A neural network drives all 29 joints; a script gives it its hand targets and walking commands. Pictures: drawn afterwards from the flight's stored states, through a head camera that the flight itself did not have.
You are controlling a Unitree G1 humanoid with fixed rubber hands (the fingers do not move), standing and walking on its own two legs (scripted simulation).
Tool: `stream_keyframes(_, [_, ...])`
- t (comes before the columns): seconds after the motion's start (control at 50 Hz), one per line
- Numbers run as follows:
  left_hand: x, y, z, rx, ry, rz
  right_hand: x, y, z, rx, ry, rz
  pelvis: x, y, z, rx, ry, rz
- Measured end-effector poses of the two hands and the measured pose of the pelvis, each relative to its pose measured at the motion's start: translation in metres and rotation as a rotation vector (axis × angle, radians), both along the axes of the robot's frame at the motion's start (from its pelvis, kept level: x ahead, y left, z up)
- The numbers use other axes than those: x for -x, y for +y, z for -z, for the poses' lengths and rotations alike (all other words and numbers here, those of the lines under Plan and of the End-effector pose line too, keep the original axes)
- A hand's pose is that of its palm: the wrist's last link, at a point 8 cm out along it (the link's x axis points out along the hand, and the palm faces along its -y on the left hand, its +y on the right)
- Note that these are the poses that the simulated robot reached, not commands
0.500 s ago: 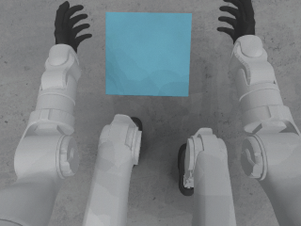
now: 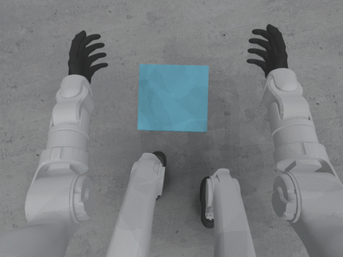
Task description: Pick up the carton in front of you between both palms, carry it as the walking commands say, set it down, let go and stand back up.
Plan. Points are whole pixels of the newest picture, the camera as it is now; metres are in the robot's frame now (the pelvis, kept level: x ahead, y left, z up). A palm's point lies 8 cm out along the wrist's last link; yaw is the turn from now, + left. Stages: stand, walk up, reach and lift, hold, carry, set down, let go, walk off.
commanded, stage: set down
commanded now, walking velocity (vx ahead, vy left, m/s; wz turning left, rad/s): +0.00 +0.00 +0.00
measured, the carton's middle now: (173, 103) +0.46 +0.08 -0.43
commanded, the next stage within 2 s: let go in 0.20 s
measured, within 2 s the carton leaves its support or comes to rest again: neither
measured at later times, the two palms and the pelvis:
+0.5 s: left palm (34, 86) +0.39 +0.27 +0.02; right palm (328, 90) +0.44 -0.15 +0.02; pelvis +0.05 +0.01 +0.14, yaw +1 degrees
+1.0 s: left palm out of the picture +0.25 +0.24 +0.14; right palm out of the picture +0.30 -0.22 +0.14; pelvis +0.10 +0.00 +0.22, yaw +3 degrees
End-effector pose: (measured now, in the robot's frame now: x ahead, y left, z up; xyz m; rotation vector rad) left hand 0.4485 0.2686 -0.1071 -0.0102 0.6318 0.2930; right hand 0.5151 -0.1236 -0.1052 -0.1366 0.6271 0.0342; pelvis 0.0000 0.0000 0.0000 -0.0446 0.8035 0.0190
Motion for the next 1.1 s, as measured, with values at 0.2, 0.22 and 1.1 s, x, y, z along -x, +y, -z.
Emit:
stream_keyframes(0.2, [0.001,-0.001,-0.061,-0.001,0.002,0.008,0.000,-0.004,-0.063,0.003,0.006,-0.009,-0.015,0.003,-0.055,0.000,-0.025,-0.003])
stream_keyframes(0.22, [0.001,0.000,-0.066,-0.002,0.004,0.009,0.000,-0.004,-0.068,0.004,0.008,-0.009,-0.016,0.004,-0.060,-0.001,-0.027,-0.003])
stream_keyframes(1.1, [0.200,-0.038,-0.256,-0.064,0.180,0.205,0.230,-0.110,-0.257,0.088,0.137,0.047,-0.106,-0.010,-0.220,-0.081,-0.778,-0.018])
